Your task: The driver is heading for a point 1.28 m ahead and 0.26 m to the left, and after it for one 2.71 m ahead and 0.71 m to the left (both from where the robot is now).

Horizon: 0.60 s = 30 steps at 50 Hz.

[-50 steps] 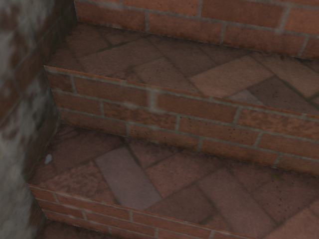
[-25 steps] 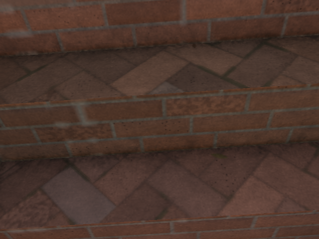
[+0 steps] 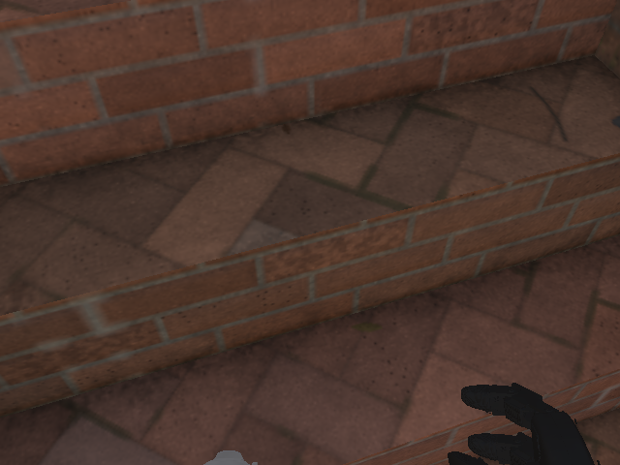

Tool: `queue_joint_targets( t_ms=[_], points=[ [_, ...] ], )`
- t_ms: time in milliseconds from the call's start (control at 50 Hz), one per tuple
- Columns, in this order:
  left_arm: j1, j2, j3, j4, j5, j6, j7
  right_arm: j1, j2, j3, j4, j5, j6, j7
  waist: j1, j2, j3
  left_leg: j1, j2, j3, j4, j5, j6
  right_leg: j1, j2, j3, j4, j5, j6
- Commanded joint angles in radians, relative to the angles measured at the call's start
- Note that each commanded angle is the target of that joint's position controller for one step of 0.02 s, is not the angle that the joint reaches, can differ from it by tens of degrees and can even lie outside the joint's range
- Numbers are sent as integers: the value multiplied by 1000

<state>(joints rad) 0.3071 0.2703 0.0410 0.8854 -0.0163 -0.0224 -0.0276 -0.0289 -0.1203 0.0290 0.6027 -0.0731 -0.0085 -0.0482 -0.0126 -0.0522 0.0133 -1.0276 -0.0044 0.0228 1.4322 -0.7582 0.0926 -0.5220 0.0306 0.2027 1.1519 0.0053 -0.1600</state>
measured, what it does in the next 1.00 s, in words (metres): steps to the left: right foot 0.27 m lower, then left foot 0.27 m higher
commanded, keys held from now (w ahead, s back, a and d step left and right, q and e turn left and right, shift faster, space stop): w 1.00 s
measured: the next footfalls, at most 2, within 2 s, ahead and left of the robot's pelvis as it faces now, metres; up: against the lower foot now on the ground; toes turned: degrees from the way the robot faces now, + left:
right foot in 0.28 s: -0.01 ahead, -0.08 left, -0.27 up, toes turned -10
left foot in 0.92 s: +0.18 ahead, +0.21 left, +0.01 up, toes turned -1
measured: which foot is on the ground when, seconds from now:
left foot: down 0.00-0.24, up 0.26-0.90, down 0.92-1.00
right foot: up 0.00-0.26, down 0.28-0.90, up 0.92-1.00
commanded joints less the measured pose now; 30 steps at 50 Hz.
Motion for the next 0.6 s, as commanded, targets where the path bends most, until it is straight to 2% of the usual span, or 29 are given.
queue_joint_targets(
  t_ms=[20, 40, 60, 80, 100, 120, 160, 180, 200, 220, 240, 260, 280, 300, 320, 340, 360, 380, 400, 420, 440, 460, 480, 500, 520, 540, 560, 580, 600],
  points=[
    [-164, -144, -56, -257, -9, 0, -38, 26, -3, -13, 90, 8, 50, -14, 107, 241, -113, 84, 179, -558, -636, -490, 69, -231, 36, -12, 709, -384, 35],
    [-32, -107, -58, -206, 9, 26, -26, -54, 10, -5, 80, 11, 47, -14, 173, 173, -60, -55, 137, -331, -568, -364, 24, -119, 46, -138, 714, -297, 80],
    [81, -69, -53, -150, 8, 41, -17, -104, -18, -9, 86, 12, 39, -12, 224, 131, -43, -170, 117, -183, -539, -304, 5, -12, 64, -232, 750, -155, 116],
    [117, -40, -51, -127, 7, 51, -8, -135, -30, -10, 83, 21, 22, -9, 240, 122, -31, -237, 120, -148, -545, -292, 14, 36, 65, -260, 764, -74, 136],
    [108, -26, -52, -131, 0, 58, 7, -157, -41, -9, 76, 29, 4, -6, 233, 122, -7, -272, 138, -171, -553, -298, 34, 49, 49, -251, 744, -46, 140],
    [92, -16, -55, -144, -9, 58, 22, -162, -63, -13, 64, 25, -3, -2, 223, 143, -2, -287, 142, -200, -539, -295, 45, 73, 21, -232, 667, -70, 133],
    [93, 0, -57, -156, -3, 63, 47, -194, -73, -11, 16, 26, -18, -6, 206, 145, 5, -317, 131, -210, -464, -248, 33, 146, -33, -198, 393, -125, 80],
    [110, 1, -59, -156, 3, 69, 53, -218, -78, -12, -11, 35, -17, -12, 206, 140, 17, -300, 114, -169, -416, -196, 12, 175, -70, -206, 99, -129, 44],
    [138, -1, -64, -136, 26, 80, 57, -258, -41, 2, -68, 69, -12, -28, 199, 99, 62, -317, 89, -91, -371, -111, -28, 243, -93, -274, -340, -21, -5],
    [124, -41, -77, -82, 34, 84, 48, -187, 4, 14, -78, 116, 7, -50, 139, 48, 90, -295, 55, 31, -261, -62, -48, 330, -74, -432, -728, 135, -20],
    [38, -98, -82, -54, -11, 84, 38, 16, 9, 4, -41, 128, 28, -54, 16, -63, 51, -203, 74, 42, 2, -84, -1, 360, -84, -455, -831, 187, -17],
    [8, -90, -86, -44, -10, 79, 33, 113, 48, 4, -41, 111, 33, -49, -35, -171, -7, -191, -35, 83, 555, -4, -40, 378, -158, -369, -890, 214, -45],
    [-151, -108, -115, -101, 37, 55, 13, 256, 100, 9, -28, 98, 12, -47, -104, -164, -54, -187, -150, -18, 1086, 102, -99, 303, -165, -279, -847, 390, 17],
    [-238, -73, -137, -133, 101, 58, 9, 224, 173, 13, -62, 115, -11, -37, -141, -59, -85, -306, -158, -166, 1457, 150, -112, 300, -195, -189, -684, 422, 98],
    [-25, 84, -66, -116, 126, 56, 11, 187, 193, 41, -105, 132, -52, -26, -89, 11, -117, -498, -142, -198, 1597, 189, -148, 458, -330, -94, -571, 572, 69],
    [160, 225, 3, -64, 52, 56, 29, 221, 128, 67, -105, 125, -83, -9, -43, 76, -121, -744, -37, -193, 1353, 273, -158, 699, -435, 9, -677, 167, 17],
    [153, 238, 24, -102, 46, 25, 55, 109, 59, 60, -120, 131, -68, -13, 15, 33, -129, -754, 101, -259, 1187, 427, -174, 690, -582, 277, -855, -479, -75],
    [57, 124, -2, -111, 63, 20, 95, -37, 13, 35, -88, 114, -38, -22, 61, 101, -133, -756, 93, -207, 1201, 550, -194, 605, -529, 436, -928, -692, -63],
    [37, 93, -17, -117, 96, -2, 112, -92, -7, 19, -83, 101, -16, -18, 68, 107, -93, -713, 99, -240, 1212, 594, -200, 530, -569, 523, -980, -720, -95],
    [14, 75, -26, -145, 102, -18, 109, -90, -31, 12, -53, 85, 1, -20, 88, 142, -71, -670, 88, -193, 1132, 648, -211, 499, -500, 446, -976, -709, -82],
    [38, 51, -30, -125, 88, -32, 106, -109, -26, 10, -34, 66, 6, -23, 105, 127, -22, -640, 93, -177, 1025, 677, -201, 457, -457, 384, -975, -688, -79],
    [72, 27, -34, -94, 79, -34, 106, -111, 9, 12, -9, 65, 2, -25, 115, 106, -3, -613, 91, -143, 1013, 714, -183, 421, -423, 311, -964, -638, -70],
    [118, 0, -38, -59, 73, -33, 103, -99, 47, 19, 11, 74, -6, -23, 120, 62, 10, -624, 85, -132, 1035, 729, -164, 428, -404, 254, -950, -594, -67],
    [167, -40, -45, -23, 78, -25, 97, -107, 91, 29, 24, 91, -14, -21, 130, -6, 5, -637, 60, -122, 1152, 699, -143, 437, -395, 193, -945, -506, -71],
    [208, -53, -44, 7, 67, -23, 87, -90, 115, 38, 25, 100, -21, -16, 126, -23, 20, -689, 55, -144, 1191, 647, -121, 493, -388, 162, -933, -488, -63],
    [242, -61, -41, 30, 64, -20, 81, -83, 136, 47, 27, 103, -31, -6, 128, -34, 26, -738, 47, -161, 1209, 606, -102, 537, -380, 130, -920, -471, -56],
    [282, -75, -40, 63, 62, -18, 76, -89, 154, 58, 22, 104, -43, -2, 128, -36, -1, -740, 34, -183, 1214, 563, -77, 588, -381, 111, -905, -447, -61],
    [288, -81, -40, 75, 61, -16, 71, -74, 154, 63, 23, 103, -50, 9, 118, -22, -8, -748, 35, -182, 1208, 551, -67, 596, -379, 85, -904, -444, -53],
    [282, -87, -40, 77, 60, -16, 69, -48, 161, 70, 31, 109, -53, 16, 99, -21, 6, -747, 44, -183, 1205, 547, -58, 574, -376, 61, -909, -459, -45]
  ],
)
Over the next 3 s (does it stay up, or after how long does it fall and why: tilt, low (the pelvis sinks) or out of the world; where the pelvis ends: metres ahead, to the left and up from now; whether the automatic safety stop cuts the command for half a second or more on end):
stays up -0.01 -0.09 -0.06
